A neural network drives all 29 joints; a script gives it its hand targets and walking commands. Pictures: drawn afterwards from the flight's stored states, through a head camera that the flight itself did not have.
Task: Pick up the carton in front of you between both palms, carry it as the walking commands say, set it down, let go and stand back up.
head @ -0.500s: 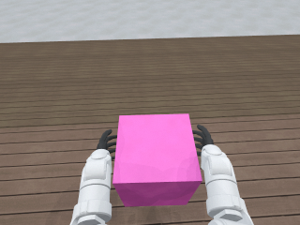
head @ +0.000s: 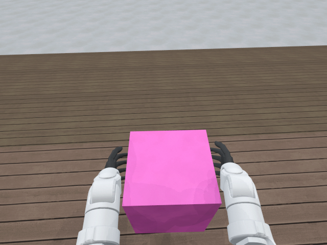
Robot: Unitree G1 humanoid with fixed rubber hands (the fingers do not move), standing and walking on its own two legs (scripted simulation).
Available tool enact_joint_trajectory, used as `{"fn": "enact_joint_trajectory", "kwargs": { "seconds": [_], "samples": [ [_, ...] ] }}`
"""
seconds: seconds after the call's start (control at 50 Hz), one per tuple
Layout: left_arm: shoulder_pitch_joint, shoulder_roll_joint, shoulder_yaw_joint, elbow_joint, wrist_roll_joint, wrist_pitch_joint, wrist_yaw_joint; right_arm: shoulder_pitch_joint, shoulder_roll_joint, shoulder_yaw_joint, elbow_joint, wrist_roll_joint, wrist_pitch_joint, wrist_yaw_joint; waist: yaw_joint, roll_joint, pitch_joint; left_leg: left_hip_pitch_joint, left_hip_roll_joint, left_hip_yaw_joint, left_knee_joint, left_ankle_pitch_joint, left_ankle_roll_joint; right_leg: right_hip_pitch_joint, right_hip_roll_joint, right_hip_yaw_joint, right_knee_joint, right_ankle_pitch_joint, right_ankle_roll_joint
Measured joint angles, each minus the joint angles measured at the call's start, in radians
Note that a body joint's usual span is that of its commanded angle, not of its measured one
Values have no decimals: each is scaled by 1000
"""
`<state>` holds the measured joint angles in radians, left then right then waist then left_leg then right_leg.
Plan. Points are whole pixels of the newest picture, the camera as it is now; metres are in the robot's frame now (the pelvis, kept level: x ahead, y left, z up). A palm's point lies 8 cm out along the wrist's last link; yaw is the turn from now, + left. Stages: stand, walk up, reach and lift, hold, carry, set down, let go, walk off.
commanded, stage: reach and lift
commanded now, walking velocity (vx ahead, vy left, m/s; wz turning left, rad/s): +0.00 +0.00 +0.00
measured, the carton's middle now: (169, 184) +0.30 +0.00 -0.05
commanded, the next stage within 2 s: hold in 0.04 s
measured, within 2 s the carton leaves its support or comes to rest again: neither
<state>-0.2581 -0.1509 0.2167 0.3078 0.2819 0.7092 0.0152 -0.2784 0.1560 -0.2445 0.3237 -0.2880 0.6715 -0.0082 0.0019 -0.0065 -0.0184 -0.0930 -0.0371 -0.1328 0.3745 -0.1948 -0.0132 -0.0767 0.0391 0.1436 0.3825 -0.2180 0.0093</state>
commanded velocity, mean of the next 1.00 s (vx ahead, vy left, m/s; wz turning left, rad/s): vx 0.07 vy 0.00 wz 0.00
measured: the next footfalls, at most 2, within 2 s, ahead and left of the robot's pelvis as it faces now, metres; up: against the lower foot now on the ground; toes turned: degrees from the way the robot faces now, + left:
left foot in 1.32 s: +0.17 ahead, +0.08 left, +0.00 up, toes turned +7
right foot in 1.66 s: +0.44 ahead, -0.16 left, +0.00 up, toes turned -13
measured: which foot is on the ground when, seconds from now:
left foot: down 0.00-1.00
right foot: down 0.00-1.00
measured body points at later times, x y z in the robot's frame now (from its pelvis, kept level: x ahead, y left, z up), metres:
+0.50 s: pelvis -0.01 +0.00 +0.00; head -0.06 +0.00 +0.45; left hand +0.29 +0.15 +0.04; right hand +0.29 -0.15 +0.05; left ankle +0.01 +0.13 -0.75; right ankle +0.00 -0.13 -0.75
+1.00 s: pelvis +0.00 +0.00 +0.00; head -0.05 +0.00 +0.44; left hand +0.30 +0.15 +0.04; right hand +0.30 -0.16 +0.05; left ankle +0.01 +0.13 -0.74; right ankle +0.00 -0.13 -0.74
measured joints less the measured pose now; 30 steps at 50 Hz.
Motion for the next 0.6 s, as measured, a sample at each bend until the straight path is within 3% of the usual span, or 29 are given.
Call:
{"fn": "enact_joint_trajectory", "kwargs": {
  "seconds": [0.2, 0.6],
  "samples": [
    [18, 4, -26, -72, -18, 50, 4, 18, -4, 28, -75, 19, 54, -4, -5, 1, -3, 34, 3, -3, -25, 13, -1, 36, -1, -4, -28, 14, -1],
    [-50, -13, 28, -21, 22, 64, -11, -47, 13, -33, -23, -25, 64, 12, -3, 0, 15, 20, -1, 7, 3, 13, 2, 19, -3, -4, 2, 14, 3]
  ]
}}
